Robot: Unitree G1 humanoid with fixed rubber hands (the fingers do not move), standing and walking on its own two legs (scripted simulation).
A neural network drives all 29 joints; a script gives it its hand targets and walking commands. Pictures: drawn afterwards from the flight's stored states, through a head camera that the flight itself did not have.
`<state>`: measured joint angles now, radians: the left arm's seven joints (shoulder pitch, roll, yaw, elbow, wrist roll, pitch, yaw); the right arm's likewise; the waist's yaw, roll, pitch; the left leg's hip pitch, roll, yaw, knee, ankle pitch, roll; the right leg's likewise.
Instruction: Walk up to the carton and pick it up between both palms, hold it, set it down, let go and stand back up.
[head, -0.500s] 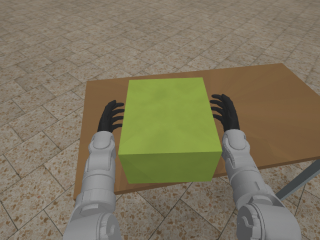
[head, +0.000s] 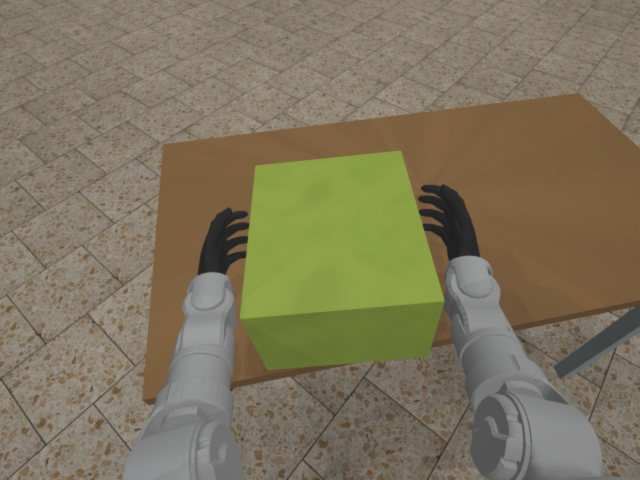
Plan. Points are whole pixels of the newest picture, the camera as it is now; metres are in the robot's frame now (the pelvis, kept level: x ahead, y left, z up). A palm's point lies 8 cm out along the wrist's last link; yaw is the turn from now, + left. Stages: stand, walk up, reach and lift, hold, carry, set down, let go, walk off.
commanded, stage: set down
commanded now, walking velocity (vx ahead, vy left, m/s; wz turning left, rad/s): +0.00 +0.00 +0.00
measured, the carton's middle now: (336, 255) +0.43 +0.01 +0.00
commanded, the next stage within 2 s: none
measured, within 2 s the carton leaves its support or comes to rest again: rests again in 1.28 s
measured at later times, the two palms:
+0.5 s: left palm (222, 272) +0.39 +0.17 +0.02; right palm (453, 251) +0.41 -0.15 +0.04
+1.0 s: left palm (225, 274) +0.39 +0.17 +0.01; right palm (454, 263) +0.40 -0.15 +0.02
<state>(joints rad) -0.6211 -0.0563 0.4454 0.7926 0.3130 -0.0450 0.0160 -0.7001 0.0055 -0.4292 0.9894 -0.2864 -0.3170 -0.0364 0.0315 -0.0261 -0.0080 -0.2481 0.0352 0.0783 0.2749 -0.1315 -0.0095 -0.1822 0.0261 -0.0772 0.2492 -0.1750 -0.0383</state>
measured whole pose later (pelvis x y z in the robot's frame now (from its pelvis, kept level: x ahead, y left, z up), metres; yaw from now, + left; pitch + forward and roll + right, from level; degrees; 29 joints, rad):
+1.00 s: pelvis -0.01 +0.01 -0.01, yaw -2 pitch +16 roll +0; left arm -0.72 -0.06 0.52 0.99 0.34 -0.25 0.07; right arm -0.76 -0.02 -0.58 1.09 -0.39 -0.40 0.01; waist 0.05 -0.01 -0.08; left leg -0.48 0.04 0.11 0.33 -0.13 0.01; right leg -0.43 0.02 -0.06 0.32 -0.16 -0.03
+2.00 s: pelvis -0.01 +0.00 -0.01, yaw -1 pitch +18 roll +0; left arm -0.74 -0.07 0.60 1.02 0.42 -0.37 0.05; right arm -0.75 0.00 -0.62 1.09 -0.43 -0.46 0.01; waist 0.04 -0.02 -0.09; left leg -0.54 0.05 0.10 0.36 -0.14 0.00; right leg -0.49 0.03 -0.07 0.34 -0.18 -0.04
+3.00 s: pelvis -0.04 +0.00 -0.06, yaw -3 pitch +32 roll -1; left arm -1.00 0.27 -0.05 1.50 -0.31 -0.45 0.06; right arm -1.04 -0.37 0.20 1.50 0.46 -0.42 0.03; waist 0.09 0.00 -0.30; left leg -1.05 0.08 0.07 0.75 -0.25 0.00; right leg -1.00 0.04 -0.06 0.73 -0.28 -0.04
